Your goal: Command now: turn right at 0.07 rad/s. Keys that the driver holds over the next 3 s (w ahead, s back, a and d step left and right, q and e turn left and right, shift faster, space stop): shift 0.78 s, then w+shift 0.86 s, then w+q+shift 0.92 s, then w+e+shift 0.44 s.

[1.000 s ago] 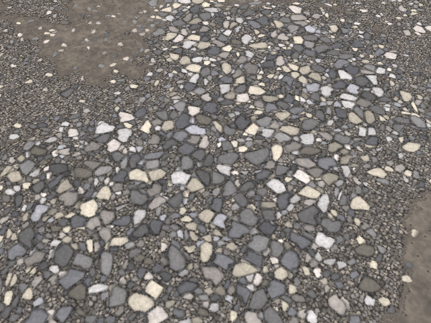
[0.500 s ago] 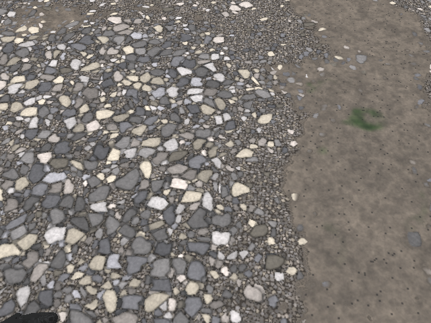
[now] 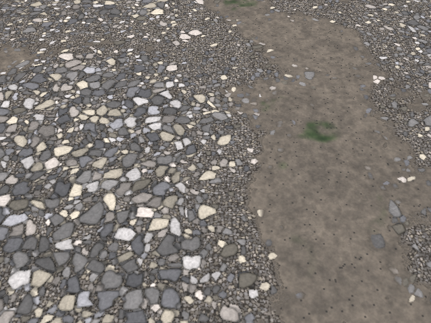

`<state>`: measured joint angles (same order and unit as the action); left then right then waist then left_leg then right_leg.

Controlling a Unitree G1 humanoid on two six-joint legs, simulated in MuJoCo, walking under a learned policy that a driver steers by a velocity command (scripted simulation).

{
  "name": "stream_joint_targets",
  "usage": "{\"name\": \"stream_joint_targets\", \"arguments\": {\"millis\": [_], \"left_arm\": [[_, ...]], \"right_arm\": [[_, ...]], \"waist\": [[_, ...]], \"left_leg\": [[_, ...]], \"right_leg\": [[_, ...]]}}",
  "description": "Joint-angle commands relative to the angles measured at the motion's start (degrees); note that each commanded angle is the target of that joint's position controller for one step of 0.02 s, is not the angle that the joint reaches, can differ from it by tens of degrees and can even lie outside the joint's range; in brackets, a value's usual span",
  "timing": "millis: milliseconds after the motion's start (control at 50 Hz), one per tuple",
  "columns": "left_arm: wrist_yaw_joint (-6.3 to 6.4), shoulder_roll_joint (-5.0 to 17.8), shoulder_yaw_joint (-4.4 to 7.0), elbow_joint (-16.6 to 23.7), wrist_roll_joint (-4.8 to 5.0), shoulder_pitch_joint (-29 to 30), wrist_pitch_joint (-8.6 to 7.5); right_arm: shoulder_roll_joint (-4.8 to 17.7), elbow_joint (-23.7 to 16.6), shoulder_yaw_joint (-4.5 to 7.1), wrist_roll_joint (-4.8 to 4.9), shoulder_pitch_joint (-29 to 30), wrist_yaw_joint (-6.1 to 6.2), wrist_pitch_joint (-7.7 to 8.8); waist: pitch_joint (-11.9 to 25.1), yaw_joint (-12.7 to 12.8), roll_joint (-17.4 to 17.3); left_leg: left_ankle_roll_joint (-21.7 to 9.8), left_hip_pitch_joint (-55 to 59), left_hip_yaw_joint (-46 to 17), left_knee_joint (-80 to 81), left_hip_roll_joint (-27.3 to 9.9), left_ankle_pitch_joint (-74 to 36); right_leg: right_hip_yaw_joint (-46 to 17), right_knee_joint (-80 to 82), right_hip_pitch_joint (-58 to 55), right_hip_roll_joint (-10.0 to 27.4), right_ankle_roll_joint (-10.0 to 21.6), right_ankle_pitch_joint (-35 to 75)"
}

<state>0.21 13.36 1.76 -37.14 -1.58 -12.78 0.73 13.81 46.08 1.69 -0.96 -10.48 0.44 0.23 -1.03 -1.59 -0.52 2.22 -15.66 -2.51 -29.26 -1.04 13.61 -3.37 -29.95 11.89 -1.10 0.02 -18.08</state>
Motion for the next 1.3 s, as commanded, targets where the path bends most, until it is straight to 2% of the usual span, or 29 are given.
{"name": "stream_joint_targets", "arguments": {"millis": [20,140,240,480,780,800,820,840,860,880,900,920,940,960,1000,1020,1040,1060,1080,1100,1120,1140,1160,1180,1200,1240,1280,1300], "left_arm": [[0.18,6.72,1.64,3.66,0.16,0.79,-2.0],[0.44,5.96,1.39,3.33,0.47,-0.39,-2.1],[0.41,5.48,1.36,2.52,0.62,-1.3,-2.2],[0.73,5.0,1.52,-1.06,0.86,-3.5,-2.22],[1.34,4.77,1.35,-7.83,1.18,-5.74,-2.38],[1.52,5.74,1.79,-9.09,1.48,-7.79,-2.1],[1.62,7.93,2.56,-9.31,2.09,-8.82,-1.8],[1.65,9.83,3.11,-9.51,2.61,-11.8,-2.0],[1.73,12.84,3.93,-9.61,3.23,-11.77,-2.91],[1.86,12.42,3.83,-9.31,3.06,-10.78,-4.07],[1.85,10.62,3.31,-8.85,2.56,-8.99,-5.08],[1.6,9.46,3.03,-8.23,2.68,-7.39,-5.59],[1.31,9.55,3.1,-7.85,3.32,-6.38,-5.56],[1.13,10.14,3.29,-7.6,3.72,-5.72,-5.46],[0.88,11.46,3.62,-7.16,3.81,-3.98,-4.98],[-0.07,12.75,4.46,-9.11,-0.87,-3.72,-4.37],[-0.37,11.4,4.31,-9.05,-1.39,-3.4,-4.45],[-0.54,8.09,3.36,-8.2,-1.65,-0.06,-4.95],[-0.48,-0.91,1.0,-3.73,-1.24,5.72,-5.95],[-1.07,-0.53,0.87,-1.69,0.06,3.76,-6.26],[-1.56,2.85,1.34,-1.64,0.16,4.3,-6.16],[-2.31,5.45,1.82,-3.0,-0.75,2.88,-6.05],[-2.85,5.85,2.03,-4.35,-1.49,0.7,-5.66],[-3.42,5.77,1.95,-4.83,-2.03,0.23,-4.97],[-3.91,5.27,1.73,-4.54,-1.89,1.17,-4.26],[-4.0,4.79,1.37,-3.33,-1.2,5.22,-3.31],[-3.86,4.93,1.12,-1.72,-0.89,10.73,-3.02],[-3.82,4.68,0.91,-0.93,-0.64,13.22,-3.02]], "right_arm": [[6.64,-2.98,1.68,0.21,1.98,0.42,0.66],[6.2,-0.31,1.66,0.49,1.33,0.67,0.48],[6.5,1.76,1.74,0.7,1.14,1.02,0.29],[6.7,7.03,1.81,0.97,0.87,1.79,-0.28],[5.84,13.03,1.84,1.04,0.19,2.42,-0.82],[5.33,14.07,1.82,1.34,-1.73,2.46,-0.91],[5.59,13.95,2.06,2.04,-1.5,2.3,-0.73],[5.99,11.85,2.13,2.39,2.55,1.9,0.19],[4.12,8.6,1.5,3.33,7.5,1.08,1.84],[5.43,6.58,1.75,3.72,10.87,0.54,3.33],[5.93,6.08,2.05,3.87,10.47,-0.03,4.63],[5.5,6.31,2.03,3.78,8.56,-0.59,5.56],[4.89,6.51,1.79,3.64,6.87,-1.15,6.27],[4.43,7.12,1.68,3.28,5.42,-1.51,6.69],[3.87,9.5,1.76,2.84,-0.08,-1.87,6.91],[4.01,9.7,2.19,-1.39,-5.5,-3.11,4.29],[5.23,11.78,3.06,-1.67,-11.86,-2.78,3.16],[7.78,14.01,4.01,-1.77,-22.23,-2.06,3.41],[13.16,14.52,4.22,-3.16,-30.14,-1.54,4.16],[11.91,12.97,3.31,-2.69,-21.42,-1.5,3.84],[11.77,9.78,3.41,-1.85,-12.65,-1.5,3.99],[9.78,8.33,3.09,-1.09,-8.68,-1.75,4.6],[8.56,7.84,2.63,-0.72,-7.46,-1.8,5.0],[6.85,8.12,2.06,-0.72,-8.11,-1.55,5.44],[5.78,9.1,1.71,-0.7,-9.98,-1.43,5.88],[5.48,10.47,1.67,-0.09,-13.67,-1.4,6.32],[5.45,10.97,1.59,0.26,-16.74,-1.36,6.54],[5.36,11.04,1.51,0.26,-17.66,-1.32,6.64]], "waist": [[0.81,0.28,5.67],[0.89,0.49,2.43],[1.65,0.58,1.15],[1.16,0.61,1.02],[-0.45,0.44,0.71],[1.86,0.76,2.13],[-0.36,1.72,4.66],[-4.38,4.04,7.97],[-8.75,4.79,14.07],[-12.11,5.36,13.0],[-11.93,4.14,10.5],[-9.41,3.16,8.47],[-7.22,2.61,7.74],[-4.82,2.16,8.02],[-2.1,-0.82,8.68],[-0.7,-3.83,6.56],[-0.63,-6.44,2.23],[1.58,-12.18,-6.17],[3.89,-13.96,-20.93],[0.54,-7.14,-15.27],[-4.65,-2.65,-6.53],[-3.28,-0.58,-0.94],[-1.44,1.04,-1.35],[-1.55,1.28,-3.07],[-2.65,1.11,-4.63],[-5.57,0.45,-3.36],[-6.81,-0.83,-1.48],[-7.14,-1.29,-1.58]], "left_leg": [[-0.96,3.61,-0.98,1.4,-1.36,-6.36],[-0.65,4.51,-1.1,1.31,-1.5,-7.9],[-0.61,5.48,-1.33,1.07,-1.75,-9.68],[-0.86,6.21,-1.44,1.3,-1.75,-10.43],[-0.9,6.31,-1.05,2.91,-1.16,-9.13],[-1.32,5.9,1.84,0.72,1.26,3.18],[-2.03,0.76,4.02,-3.15,3.33,17.3],[-2.58,-8.05,4.44,-8.51,3.28,22.43],[-3.37,-14.56,4.83,-16.53,2.02,15.26],[-4.62,-21.1,0.45,-22.35,-1.97,14.53],[-5.72,-26.13,-1.32,-24.88,-4.35,13.11],[-6.45,-27.22,-1.46,-23.89,-5.74,11.66],[-6.7,-24.08,-0.69,-18.46,-6.12,10.35],[-6.33,-16.79,1.5,-12.86,-4.9,8.68],[-4.06,0.08,7.61,-5.96,-0.26,3.05],[-3.44,9.73,13.54,-0.69,3.58,2.88],[-2.88,20.27,14.76,-0.76,5.36,3.05],[-3.79,30.74,5.52,2.3,-0.72,9.75],[-7.25,30.83,-24.66,14.38,-17.7,35.32],[-12.5,23.38,-46.03,25.47,-22.72,47.11],[-13.4,18.43,-41.25,24.23,-24.16,44.1],[-12.19,14.72,-31.87,22.02,-20.23,35.15],[-11.08,12.11,-24.62,22.58,-16.38,29.27],[-10.83,9.9,-20.08,24.2,-13.72,25.6],[-11.17,8.86,-17.07,25.44,-12.28,22.38],[-12.07,9.92,-12.9,27.19,-10.87,15.9],[-12.71,12.1,-9.19,28.7,-10.18,8.83],[-12.83,12.88,-7.41,29.24,-9.74,5.28]], "right_leg": [[-5.69,7.58,4.52,5.31,2.37,5.61],[-5.01,6.42,3.97,4.39,2.48,8.17],[-4.1,5.63,3.08,3.66,2.39,10.91],[-2.5,5.46,2.44,2.55,1.85,12.51],[-1.38,6.75,2.32,1.97,1.24,10.79],[-1.41,8.01,0.96,1.39,2.22,-2.7],[-5.24,10.71,1.66,3.05,4.61,-22.29],[-14.13,16.64,1.43,8.62,8.26,-36.46],[-26.55,23.93,1.49,17.17,12.86,-41.2],[-32.59,26.87,0.84,21.51,15.6,-35.02],[-31.99,26.2,-3.48,22.25,15.42,-27.78],[-28.37,24.67,-6.7,21.0,13.87,-22.18],[-23.37,23.72,-7.12,19.32,12.02,-17.72],[-17.55,22.86,-4.86,16.18,10.31,-13.46],[-9.44,19.72,4.22,11.21,9.21,-11.58],[-6.24,16.48,9.06,8.63,10.17,-17.72],[-4.93,9.33,16.64,6.97,10.06,-16.98],[0.18,-10.73,25.31,2.44,8.91,-9.81],[0.69,-35.23,36.9,-3.83,7.24,-15.1],[-7.14,-43.47,44.39,-3.69,8.16,-8.1],[-5.85,-45.65,47.19,2.64,8.0,0.24],[-3.5,-42.56,42.3,6.15,6.77,5.71],[-2.1,-39.41,37.16,7.59,5.32,6.96],[-0.5,-38.78,34.75,8.15,3.89,8.46],[0.73,-38.71,34.52,8.3,2.97,10.36],[2.55,-35.86,38.0,8.42,1.91,13.43],[4.52,-30.08,39.76,7.87,1.16,15.31],[5.4,-26.46,39.35,7.43,0.94,16.25]]}}
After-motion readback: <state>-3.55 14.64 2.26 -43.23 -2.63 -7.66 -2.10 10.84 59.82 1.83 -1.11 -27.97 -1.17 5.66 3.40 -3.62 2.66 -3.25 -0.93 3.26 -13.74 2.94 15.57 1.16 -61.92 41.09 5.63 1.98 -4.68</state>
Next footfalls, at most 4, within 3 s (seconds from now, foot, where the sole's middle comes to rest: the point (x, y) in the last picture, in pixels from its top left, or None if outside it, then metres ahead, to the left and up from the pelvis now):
1.54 right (235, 306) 0.56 -0.03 -0.77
2.00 left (189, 194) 1.00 0.11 -0.77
2.44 right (188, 112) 1.46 0.13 -0.77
2.86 left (94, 101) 1.56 0.57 -0.77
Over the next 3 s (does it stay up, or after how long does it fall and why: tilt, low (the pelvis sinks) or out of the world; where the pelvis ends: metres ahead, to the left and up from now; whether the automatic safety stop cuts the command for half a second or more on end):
stays up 1.59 0.47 0.00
